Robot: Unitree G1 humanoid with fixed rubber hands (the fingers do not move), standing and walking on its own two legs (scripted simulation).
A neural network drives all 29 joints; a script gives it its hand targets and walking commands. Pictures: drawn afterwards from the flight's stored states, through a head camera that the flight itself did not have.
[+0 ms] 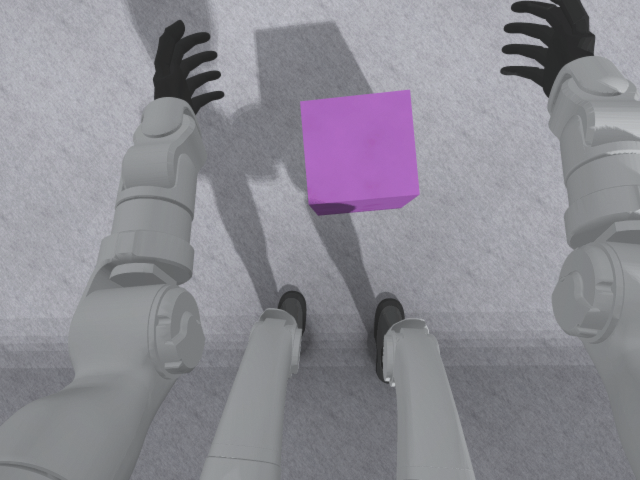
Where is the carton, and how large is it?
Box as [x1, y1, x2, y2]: [300, 90, 419, 215]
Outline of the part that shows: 409,90 300,101 308,202 309,205 318,215 401,207 419,194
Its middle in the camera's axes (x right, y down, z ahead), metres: +0.08 -0.17 +0.86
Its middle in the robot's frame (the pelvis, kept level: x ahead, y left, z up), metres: +0.54 +0.00 -0.53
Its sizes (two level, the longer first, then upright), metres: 0.210 0.200 0.250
